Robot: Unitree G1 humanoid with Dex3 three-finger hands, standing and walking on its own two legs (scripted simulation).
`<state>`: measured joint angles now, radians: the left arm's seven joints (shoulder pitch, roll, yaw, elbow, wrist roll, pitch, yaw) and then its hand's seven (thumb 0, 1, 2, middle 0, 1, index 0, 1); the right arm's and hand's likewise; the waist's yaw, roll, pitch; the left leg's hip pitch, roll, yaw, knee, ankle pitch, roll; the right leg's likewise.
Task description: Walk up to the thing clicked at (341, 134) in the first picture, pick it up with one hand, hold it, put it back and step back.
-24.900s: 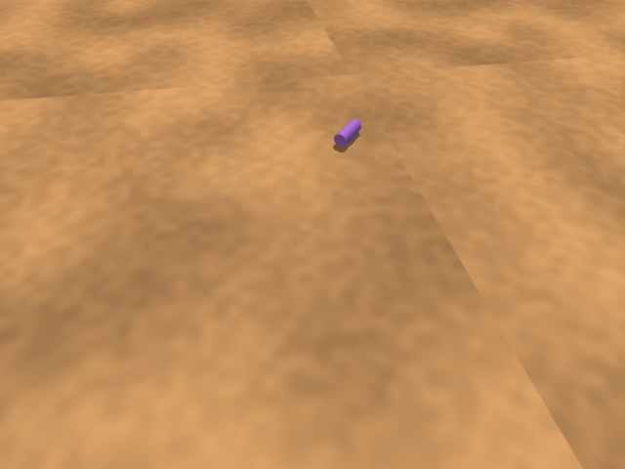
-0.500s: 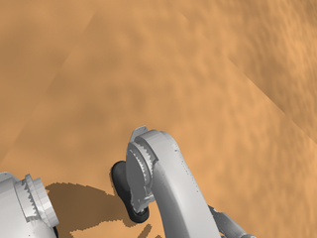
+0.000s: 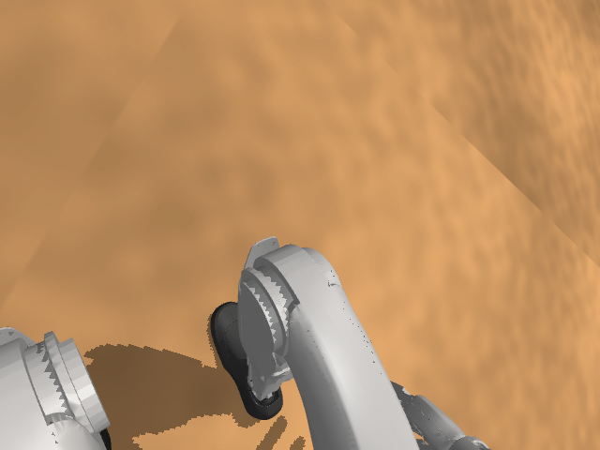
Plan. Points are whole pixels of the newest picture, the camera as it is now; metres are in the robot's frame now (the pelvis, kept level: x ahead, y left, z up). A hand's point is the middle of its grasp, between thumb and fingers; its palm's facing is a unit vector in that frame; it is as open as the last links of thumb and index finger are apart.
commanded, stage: close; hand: left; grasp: from above
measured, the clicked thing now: out of the picture +0.47 +0.37 -0.27
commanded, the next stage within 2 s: settle in 1.44 s
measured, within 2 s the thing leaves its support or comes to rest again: leaves its support in 1.86 s
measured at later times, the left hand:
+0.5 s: hand out of the picture +0.46 +0.37 -0.25, palm faces -0.44 -0.15 -0.88, open 11.9 cm
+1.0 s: hand out of the picture +0.45 +0.37 -0.25, palm faces -0.47 -0.16 -0.87, open 10.4 cm
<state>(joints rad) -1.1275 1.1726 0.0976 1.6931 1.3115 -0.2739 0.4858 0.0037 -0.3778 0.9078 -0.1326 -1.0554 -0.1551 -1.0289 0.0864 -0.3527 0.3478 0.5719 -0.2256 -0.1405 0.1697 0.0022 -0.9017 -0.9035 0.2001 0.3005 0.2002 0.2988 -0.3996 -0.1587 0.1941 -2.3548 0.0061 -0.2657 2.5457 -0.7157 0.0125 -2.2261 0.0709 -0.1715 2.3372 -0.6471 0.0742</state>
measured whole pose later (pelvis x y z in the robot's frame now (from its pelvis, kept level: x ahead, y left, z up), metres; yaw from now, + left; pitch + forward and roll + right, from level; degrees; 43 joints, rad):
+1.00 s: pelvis +0.00 +0.00 +0.00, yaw -1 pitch +27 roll -17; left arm -1.10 1.19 0.09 1.66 1.32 -0.32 0.48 0.01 0.02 0.63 -0.46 -0.83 -0.48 -0.78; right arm 0.08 -0.35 0.39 0.56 -0.24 -0.12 0.16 0.00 -0.90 -0.90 0.20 0.30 0.20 0.30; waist -0.39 -0.18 0.21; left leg -2.34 0.01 -0.28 2.56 -0.72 0.02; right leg -2.21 0.07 -0.19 2.33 -0.65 0.07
